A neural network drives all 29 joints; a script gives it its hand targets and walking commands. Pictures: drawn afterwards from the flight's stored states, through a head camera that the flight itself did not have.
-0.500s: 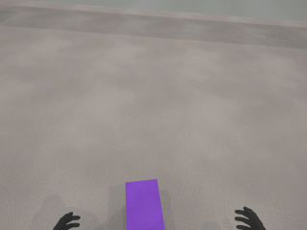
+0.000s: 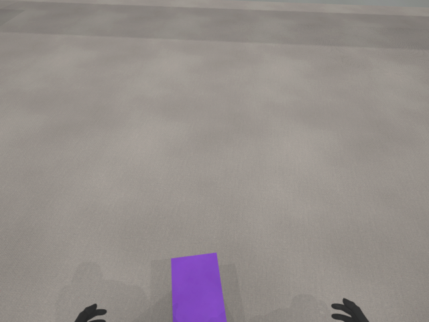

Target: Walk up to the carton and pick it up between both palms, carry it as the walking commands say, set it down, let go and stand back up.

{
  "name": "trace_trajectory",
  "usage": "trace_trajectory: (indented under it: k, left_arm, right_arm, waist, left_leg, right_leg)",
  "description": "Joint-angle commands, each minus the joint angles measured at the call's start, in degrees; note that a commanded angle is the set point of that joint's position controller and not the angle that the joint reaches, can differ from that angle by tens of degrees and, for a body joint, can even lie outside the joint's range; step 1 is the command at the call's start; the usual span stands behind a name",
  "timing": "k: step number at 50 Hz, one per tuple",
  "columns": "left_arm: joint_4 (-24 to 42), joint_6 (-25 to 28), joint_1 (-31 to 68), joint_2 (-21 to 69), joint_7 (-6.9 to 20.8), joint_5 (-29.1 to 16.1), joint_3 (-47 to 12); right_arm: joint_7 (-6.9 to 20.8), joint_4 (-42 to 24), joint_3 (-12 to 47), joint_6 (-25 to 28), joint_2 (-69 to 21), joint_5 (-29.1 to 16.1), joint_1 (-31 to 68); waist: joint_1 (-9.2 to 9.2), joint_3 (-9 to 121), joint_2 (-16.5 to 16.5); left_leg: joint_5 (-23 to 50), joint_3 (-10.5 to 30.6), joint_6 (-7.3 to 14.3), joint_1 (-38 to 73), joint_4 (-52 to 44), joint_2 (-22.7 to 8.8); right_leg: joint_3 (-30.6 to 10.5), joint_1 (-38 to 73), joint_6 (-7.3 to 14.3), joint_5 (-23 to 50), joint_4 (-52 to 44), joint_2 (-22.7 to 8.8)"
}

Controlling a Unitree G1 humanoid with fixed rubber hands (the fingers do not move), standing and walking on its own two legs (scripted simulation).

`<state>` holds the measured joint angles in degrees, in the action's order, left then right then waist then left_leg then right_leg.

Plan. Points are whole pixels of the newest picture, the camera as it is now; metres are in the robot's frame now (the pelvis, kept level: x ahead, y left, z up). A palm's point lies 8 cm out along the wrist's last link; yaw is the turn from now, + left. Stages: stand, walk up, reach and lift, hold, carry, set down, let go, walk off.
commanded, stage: stand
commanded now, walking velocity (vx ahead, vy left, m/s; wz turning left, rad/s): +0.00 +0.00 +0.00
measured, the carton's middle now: (198, 302) +0.31 +0.07 -0.61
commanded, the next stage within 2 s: none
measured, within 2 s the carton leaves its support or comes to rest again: neither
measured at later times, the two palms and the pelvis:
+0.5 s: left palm out of the picture +0.06 +0.24 -0.09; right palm out of the picture +0.08 -0.29 -0.10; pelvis -0.05 -0.02 -0.01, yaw +0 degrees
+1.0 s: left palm out of the picture -0.03 +0.26 -0.10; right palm out of the picture +0.02 -0.28 -0.08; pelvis -0.11 +0.00 -0.01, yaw +2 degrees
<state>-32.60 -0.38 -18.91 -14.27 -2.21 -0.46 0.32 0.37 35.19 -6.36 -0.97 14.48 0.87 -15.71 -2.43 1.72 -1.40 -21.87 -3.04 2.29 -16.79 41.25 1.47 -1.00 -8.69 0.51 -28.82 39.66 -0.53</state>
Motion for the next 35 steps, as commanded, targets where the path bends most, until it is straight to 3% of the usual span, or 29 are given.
trace_trajectory:
  k: [1,2,3,4,5,6,7,9,10,13,15,16,17,18,19,20,21,22,23,24,25,26,27,30,31,32,33,34,35]
  left_arm:
    - [3.4,2.1,4.4,-12.4,-2.4,2.1,4.3]
    - [3.2,2.0,3.4,-10.8,-2.3,1.8,3.7]
    - [2.5,1.9,2.7,-10.2,-2.3,1.9,3.6]
    - [2.4,2.1,2.4,-10.5,-2.0,2.1,3.5]
    - [1.4,2.5,1.2,-11.5,-1.9,3.2,3.9]
    - [1.0,2.7,0.1,-12.9,-1.4,3.4,3.9]
    - [0.1,3.1,-1.5,-14.9,-1.1,3.8,4.5]
    - [-0.2,3.2,-1.0,-17.2,-1.2,4.0,5.1]
    - [-0.3,3.2,-1.7,-17.4,-1.6,3.8,5.4]
    - [-0.4,3.0,-1.5,-17.9,-2.6,3.1,5.9]
    - [0.8,2.9,3.3,-16.7,-2.7,2.4,5.6]
    - [0.8,2.6,3.7,-15.7,-2.9,2.1,5.2]
    - [1.0,2.5,5.0,-14.5,-3.0,1.8,5.0]
    - [2.0,2.6,6.4,-12.0,-2.8,1.2,4.3]
    - [2.5,2.4,6.0,-12.2,-2.9,1.4,4.5]
    - [3.0,2.3,6.0,-11.5,-2.7,1.4,4.2]
    - [2.7,2.6,4.9,-11.3,-2.2,2.1,4.1]
    - [1.6,3.3,2.0,-11.1,-1.6,2.8,4.3]
    - [-0.4,3.9,-2.2,-11.2,-1.0,3.0,4.3]
    - [-1.8,4.4,-5.3,-15.9,-0.7,4.1,5.3]
    - [-1.7,4.5,-3.4,-18.7,-0.4,4.3,5.9]
    - [-1.1,4.9,0.0,-19.2,-0.2,4.2,5.5]
    - [-1.0,5.1,1.3,-19.5,-0.4,4.0,5.6]
    - [-0.5,5.4,5.0,-17.6,-1.3,3.7,5.4]
    - [-0.1,5.2,5.4,-16.9,-1.1,3.4,5.0]
    - [-0.6,5.2,6.4,-17.4,-1.0,3.4,5.0]
    - [-0.8,4.9,6.5,-17.7,-0.8,3.1,5.3]
    - [-0.7,4.4,5.5,-17.3,-0.7,2.6,5.3]
    - [-0.6,4.1,5.4,-16.3,-0.7,2.4,5.1]
  right_arm:
    - [-2.2,2.2,-3.6,3.3,15.2,2.3,-4.7]
    - [-2.4,1.8,-3.7,3.2,15.4,2.2,-3.6]
    - [-2.3,1.3,-3.7,2.9,15.0,2.3,-2.4]
    - [-2.2,1.2,-3.6,2.9,14.6,2.2,0.2]
    - [-2.0,1.3,-2.9,2.9,12.2,1.9,2.6]
    - [-1.5,0.3,-1.8,2.7,10.6,1.5,6.7]
    - [-1.4,-0.3,-1.7,2.6,10.7,1.3,7.5]
    - [-1.3,-0.1,-1.0,2.6,9.5,0.9,6.7]
    - [-1.1,-0.1,-0.9,2.7,10.0,1.1,6.0]
    - [-2.1,0.3,-1.6,3.4,11.8,1.3,4.5]
    - [-2.4,2.0,-2.0,3.3,12.6,1.3,-0.1]
    - [-2.4,2.9,-2.4,3.5,12.9,1.2,-3.0]
    - [-2.3,3.8,-3.2,3.4,14.8,1.6,-6.7]
    - [-2.7,4.2,-3.8,3.3,17.1,1.7,-8.4]
    - [-3.1,4.6,-4.2,3.4,17.3,1.8,-9.9]
    - [-3.2,3.2,-3.9,3.7,17.1,2.2,-6.7]
    - [-3.2,2.1,-3.6,4.0,15.9,2.3,-2.4]
    - [-2.5,1.5,-3.0,3.7,14.4,2.3,3.0]
    - [-1.8,0.8,-2.3,3.1,13.1,2.2,8.8]
    - [-1.4,-0.5,-1.5,2.9,9.9,1.1,9.3]
    - [-1.7,-0.6,-0.9,3.0,10.1,0.6,8.0]
    - [-1.7,-0.1,-0.6,3.2,10.8,0.1,6.3]
    - [-1.6,-0.2,-0.7,3.3,12.2,0.4,6.0]
    - [-1.3,0.1,-1.2,2.9,12.4,0.9,6.0]
    - [-1.0,-0.1,-1.2,2.9,12.3,0.5,6.4]
    - [-0.8,0.5,-1.2,3.1,12.2,0.6,5.0]
    - [-1.0,1.4,-1.5,3.4,12.9,0.5,2.7]
    - [-0.9,2.4,-1.8,3.8,13.7,1.0,2.1]
    - [-1.2,2.7,-2.2,4.1,15.3,1.1,1.9]
  waist:
    - [7.01,9.8,2.9]
    - [6.68,8.9,6.7]
    - [6.08,7.3,8.6]
    - [4.95,5.4,7.0]
    - [3.05,3.1,2.3]
    - [0.92,2.5,-0.8]
    - [0.37,1.7,-4.3]
    - [1.10,0.9,-7.9]
    - [0.84,2.3,-8.0]
    - [1.37,5.3,-8.3]
    - [4.61,5.9,-3.3]
    - [6.02,6.7,-1.0]
    - [8.19,8.2,2.3]
    - [9.81,8.3,7.9]
    - [10.03,6.1,10.6]
    - [8.31,2.7,12.2]
    - [5.50,-2.2,8.6]
    - [2.20,-4.7,6.2]
    - [-1.48,-6.2,1.6]
    - [-1.74,-1.6,-4.7]
    - [-0.78,-0.7,-8.0]
    - [1.35,-2.0,-9.0]
    - [1.47,-1.9,-8.3]
    - [2.32,-4.3,-6.2]
    - [2.46,-4.7,-8.1]
    - [3.31,-3.2,-8.0]
    - [4.14,-2.7,-5.5]
    - [3.44,-1.0,-2.2]
    - [3.74,-0.9,1.0]
  left_leg:
    - [56.3,15.1,7.5,23.0,-4.4,-9.9]
    - [55.7,18.3,9.8,23.5,-6.0,-11.6]
    - [47.5,19.2,10.0,21.7,-7.4,-12.6]
    - [42.3,18.1,8.8,16.7,-7.8,-11.6]
    - [36.3,15.8,6.5,8.3,-7.6,-10.0]
    - [31.8,10.6,3.7,0.1,-6.0,-6.2]
    - [25.7,6.2,1.3,-6.5,-2.8,-3.1]
    - [13.2,3.1,0.2,-9.6,-2.2,-1.7]
    - [14.4,2.9,0.2,-8.6,-2.0,-2.2]
    - [31.9,0.7,0.5,-3.7,-0.7,-2.2]
    - [38.7,2.6,1.5,6.8,-2.5,-2.7]
    - [46.8,6.4,3.2,14.5,-3.0,-4.5]
    - [53.6,11.4,6.6,21.0,-3.8,-7.9]
    - [57.3,18.0,11.0,24.4,-5.5,-11.9]
    - [57.5,23.6,14.2,25.2,-8.6,-15.6]
    - [49.6,27.0,15.0,18.8,-11.8,-18.4]
    - [42.7,26.8,12.8,9.3,-11.7,-18.2]
    - [34.4,22.5,9.7,-1.5,-11.1,-15.1]
    - [26.5,15.5,5.2,-9.1,-7.6,-9.8]
    - [18.6,9.0,0.8,-13.1,-0.8,-3.6]
    - [6.9,3.7,-0.9,-10.2,3.1,-1.2]
    - [-3.9,3.6,-0.9,-9.3,7.6,-1.2]
    - [-6.3,3.8,-1.1,-9.6,10.6,-2.1]
    - [-4.1,4.3,-0.3,-9.2,7.7,-3.6]
    - [-4.2,4.1,-0.4,-7.3,4.5,-4.1]
    - [-1.7,4.2,-0.3,-4.0,-0.5,-4.3]
    - [13.7,4.3,0.0,-0.2,-4.9,-4.8]
    - [25.8,7.4,0.7,4.8,-6.3,-5.1]
    - [31.6,11.4,2.3,7.5,-5.7,-6.8]
  right_leg:
    - [0.6,-15.5,-2.9,44.8,8.4,-0.1]
    - [0.0,-17.7,-3.1,33.4,7.1,1.6]
    - [-0.7,-17.4,-3.0,26.7,1.5,1.1]
    - [-1.3,-14.4,-2.6,26.9,-3.5,0.3]
    - [-2.1,-8.5,-1.8,28.5,-7.7,-1.4]
    - [-2.5,-0.6,-0.6,32.0,-11.5,-2.9]
    - [-6.4,4.1,0.7,39.9,-11.3,-6.8]
    - [-9.1,6.3,2.7,51.6,-10.0,-11.1]
    - [-8.4,7.9,2.8,57.6,-8.7,-11.2]
    - [-3.5,9.3,1.5,75.1,-1.7,-9.4]
    - [-0.4,-0.1,-0.1,68.1,1.6,-6.8]
    - [0.8,-6.6,-1.1,61.7,4.6,-4.1]
    - [1.5,-13.1,-2.7,51.8,11.3,-0.9]
    - [0.5,-18.5,-4.2,37.8,17.8,2.4]
    - [-2.1,-23.2,-4.1,15.8,18.5,3.6]
    - [-5.3,-23.5,-2.7,-0.4,16.0,2.5]
    - [-9.1,-19.8,-0.3,-2.3,6.2,-0.4]
    - [-8.0,-11.4,1.2,1.2,-3.1,-0.9]
    - [-5.0,-3.6,1.7,8.8,-14.8,-0.5]
    - [-12.1,2.0,3.6,14.9,-14.9,-6.7]
    - [-16.7,-1.8,7.6,26.2,-16.7,-14.6]
    - [-18.1,-3.1,10.8,37.7,-16.2,-17.6]
    - [-18.5,-2.8,11.6,44.2,-16.7,-19.2]
    - [-12.4,-1.9,8.7,47.7,-13.6,-14.4]
    - [-10.5,-3.1,7.4,48.0,-12.8,-13.3]
    - [-8.3,-3.2,6.6,45.3,-11.6,-11.7]
    - [-6.5,-4.8,5.4,42.0,-9.3,-9.9]
    - [-4.5,-8.0,4.0,35.8,-6.7,-6.6]
    - [-3.5,-12.1,2.9,32.0,-3.1,-4.3]
